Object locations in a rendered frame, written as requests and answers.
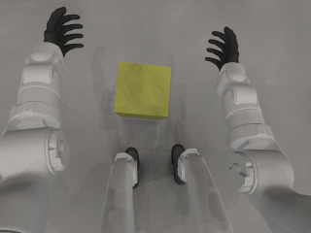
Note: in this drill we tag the robot left forearm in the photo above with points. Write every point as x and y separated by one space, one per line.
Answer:
39 93

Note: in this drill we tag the carton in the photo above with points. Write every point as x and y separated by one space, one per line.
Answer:
142 90

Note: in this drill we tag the robot left hand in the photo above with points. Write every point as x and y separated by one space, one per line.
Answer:
56 29

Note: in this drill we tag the robot right upper arm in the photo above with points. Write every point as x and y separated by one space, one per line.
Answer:
266 178

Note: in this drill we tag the robot left upper arm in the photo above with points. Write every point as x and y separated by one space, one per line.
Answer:
29 161

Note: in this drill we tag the left robot foot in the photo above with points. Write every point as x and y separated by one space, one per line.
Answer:
134 153

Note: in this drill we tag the robot right forearm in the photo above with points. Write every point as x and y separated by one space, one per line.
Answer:
245 122

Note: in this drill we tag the robot right hand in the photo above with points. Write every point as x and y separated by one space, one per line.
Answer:
229 49

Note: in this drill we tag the robot left thigh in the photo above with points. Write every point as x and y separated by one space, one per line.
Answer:
117 214

